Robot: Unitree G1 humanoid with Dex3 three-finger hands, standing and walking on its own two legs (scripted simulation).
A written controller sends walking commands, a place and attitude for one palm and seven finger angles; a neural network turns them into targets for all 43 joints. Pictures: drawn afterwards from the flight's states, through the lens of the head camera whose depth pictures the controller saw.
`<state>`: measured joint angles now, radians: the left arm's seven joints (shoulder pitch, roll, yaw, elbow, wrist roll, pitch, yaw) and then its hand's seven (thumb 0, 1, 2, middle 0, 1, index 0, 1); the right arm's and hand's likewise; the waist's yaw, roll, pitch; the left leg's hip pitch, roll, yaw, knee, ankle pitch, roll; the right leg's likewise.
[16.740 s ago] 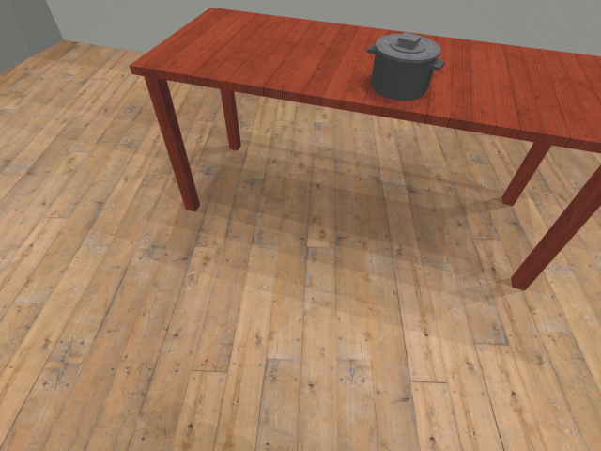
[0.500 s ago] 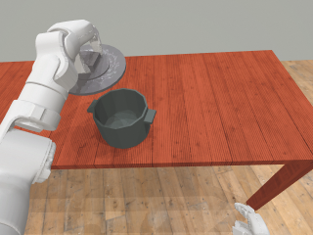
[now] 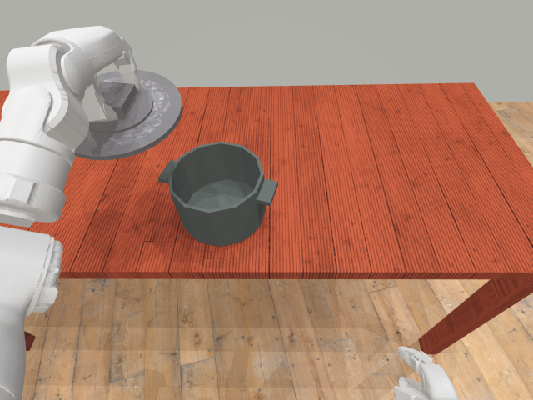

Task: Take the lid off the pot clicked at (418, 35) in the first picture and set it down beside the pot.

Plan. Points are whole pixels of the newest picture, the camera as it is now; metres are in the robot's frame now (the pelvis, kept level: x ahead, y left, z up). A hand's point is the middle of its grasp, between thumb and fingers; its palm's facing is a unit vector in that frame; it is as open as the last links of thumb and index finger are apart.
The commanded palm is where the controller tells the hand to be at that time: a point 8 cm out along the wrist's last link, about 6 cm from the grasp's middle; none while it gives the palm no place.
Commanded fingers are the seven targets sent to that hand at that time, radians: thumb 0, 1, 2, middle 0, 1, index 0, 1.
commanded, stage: move the lid sideways beside the pot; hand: left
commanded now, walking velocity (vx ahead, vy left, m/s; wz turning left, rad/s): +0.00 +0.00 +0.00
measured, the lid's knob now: (112, 97) +0.47 +0.24 +0.21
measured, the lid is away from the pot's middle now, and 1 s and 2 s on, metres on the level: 0.12 0.23 0.22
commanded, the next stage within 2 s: lower the lid onto the table in 1.10 s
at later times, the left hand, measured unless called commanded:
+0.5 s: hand (55, 98) +0.44 +0.30 +0.23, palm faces -0.22 -0.07 -0.97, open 8.6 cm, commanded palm +0.43 +0.30 +0.30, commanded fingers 0.00 0.49 1.11 -0.83 -1.00 -0.80 -0.97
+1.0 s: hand (20, 105) +0.43 +0.35 +0.23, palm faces -0.25 -0.08 -0.96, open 8.6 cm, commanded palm +0.43 +0.34 +0.30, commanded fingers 0.00 0.49 1.11 -0.83 -1.00 -0.80 -0.97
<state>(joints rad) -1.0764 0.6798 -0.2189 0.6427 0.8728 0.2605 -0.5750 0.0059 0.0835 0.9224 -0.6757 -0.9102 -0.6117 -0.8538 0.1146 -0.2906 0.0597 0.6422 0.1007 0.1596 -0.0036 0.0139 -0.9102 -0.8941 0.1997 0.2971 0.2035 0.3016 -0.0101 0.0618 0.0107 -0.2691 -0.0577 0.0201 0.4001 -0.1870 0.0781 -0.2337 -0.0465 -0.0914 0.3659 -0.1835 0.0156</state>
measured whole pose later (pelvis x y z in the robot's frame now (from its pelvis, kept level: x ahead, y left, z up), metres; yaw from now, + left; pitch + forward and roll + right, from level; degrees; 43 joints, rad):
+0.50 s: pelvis +0.00 +0.02 +0.00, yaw +0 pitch +4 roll -2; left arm -1.07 0.78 -0.15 0.68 0.88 0.16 -0.58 0.01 0.09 0.92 -0.68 -0.91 -0.61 -0.85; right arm 0.16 -0.31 0.05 0.66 0.10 0.15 -0.01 0.01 -0.91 -0.89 0.20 0.30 0.20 0.30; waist -0.02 0.05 0.02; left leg -0.29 -0.07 0.01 0.40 -0.19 0.10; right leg -0.23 -0.06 -0.10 0.33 -0.17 0.01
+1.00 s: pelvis +0.00 +0.02 +0.00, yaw +1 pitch +5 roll -2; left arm -1.10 0.85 -0.13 0.76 0.90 0.11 -0.59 0.01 0.09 0.92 -0.68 -0.91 -0.61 -0.85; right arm 0.16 -0.30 0.06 0.66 0.11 0.15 -0.03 0.01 -0.91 -0.89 0.20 0.30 0.20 0.30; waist -0.01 0.05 0.03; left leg -0.31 -0.07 0.00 0.42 -0.19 0.10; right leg -0.24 -0.05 -0.10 0.33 -0.17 0.01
